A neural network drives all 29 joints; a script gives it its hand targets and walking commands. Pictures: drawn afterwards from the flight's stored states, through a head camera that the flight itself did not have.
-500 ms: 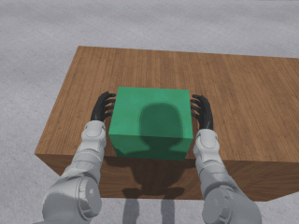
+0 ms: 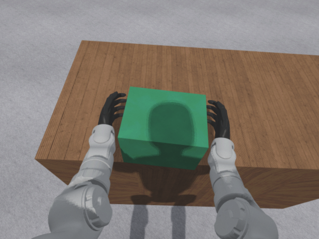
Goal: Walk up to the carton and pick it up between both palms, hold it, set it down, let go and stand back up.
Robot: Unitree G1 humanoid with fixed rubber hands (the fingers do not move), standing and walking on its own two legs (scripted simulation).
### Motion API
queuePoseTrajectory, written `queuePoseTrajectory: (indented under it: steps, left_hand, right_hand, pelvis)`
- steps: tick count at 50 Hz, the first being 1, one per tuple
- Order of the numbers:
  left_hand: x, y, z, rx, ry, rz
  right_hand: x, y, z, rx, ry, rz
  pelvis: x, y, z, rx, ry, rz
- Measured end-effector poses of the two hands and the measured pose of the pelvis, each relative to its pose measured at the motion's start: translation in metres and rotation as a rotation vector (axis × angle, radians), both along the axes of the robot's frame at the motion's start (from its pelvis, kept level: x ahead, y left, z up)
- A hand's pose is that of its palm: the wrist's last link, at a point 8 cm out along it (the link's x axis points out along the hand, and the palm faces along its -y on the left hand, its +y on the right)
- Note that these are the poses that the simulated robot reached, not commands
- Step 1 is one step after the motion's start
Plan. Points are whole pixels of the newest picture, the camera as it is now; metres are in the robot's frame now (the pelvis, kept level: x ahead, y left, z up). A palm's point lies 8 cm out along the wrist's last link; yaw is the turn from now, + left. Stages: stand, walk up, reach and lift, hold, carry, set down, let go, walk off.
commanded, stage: set down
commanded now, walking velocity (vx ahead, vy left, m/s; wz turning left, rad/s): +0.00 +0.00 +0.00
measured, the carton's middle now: (163, 129) +0.41 -0.03 -0.02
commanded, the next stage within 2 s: none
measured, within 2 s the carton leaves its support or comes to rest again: neither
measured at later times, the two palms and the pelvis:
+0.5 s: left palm (107, 121) +0.42 +0.12 +0.02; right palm (220, 132) +0.37 -0.18 +0.02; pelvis -0.01 +0.00 +0.00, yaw +0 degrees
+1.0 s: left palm (107, 121) +0.42 +0.12 +0.01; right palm (220, 133) +0.37 -0.18 +0.01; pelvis -0.01 +0.00 -0.01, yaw -2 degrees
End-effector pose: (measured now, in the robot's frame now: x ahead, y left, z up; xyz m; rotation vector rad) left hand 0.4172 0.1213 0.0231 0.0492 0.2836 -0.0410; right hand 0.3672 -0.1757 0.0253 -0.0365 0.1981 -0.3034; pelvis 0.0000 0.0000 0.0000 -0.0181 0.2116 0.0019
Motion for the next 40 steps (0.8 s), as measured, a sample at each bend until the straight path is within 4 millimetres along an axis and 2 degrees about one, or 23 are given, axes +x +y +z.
queuePoseTrajectory:
  steps: [40]
  left_hand:
    - [0.0005, 0.0005, -0.0028, -0.001, -0.031, 0.004]
  right_hand:
    - [-0.0002, 0.0003, -0.0005, -0.019, -0.010, -0.002]
  pelvis:
    - [-0.0068, -0.0007, -0.0011, 0.002, 0.011, -0.007]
